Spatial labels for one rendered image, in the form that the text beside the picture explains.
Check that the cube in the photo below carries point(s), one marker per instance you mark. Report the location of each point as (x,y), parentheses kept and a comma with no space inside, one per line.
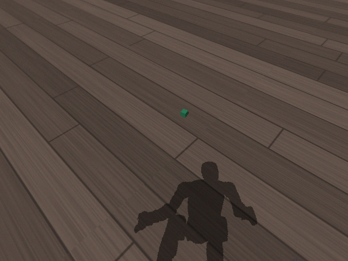
(184,113)

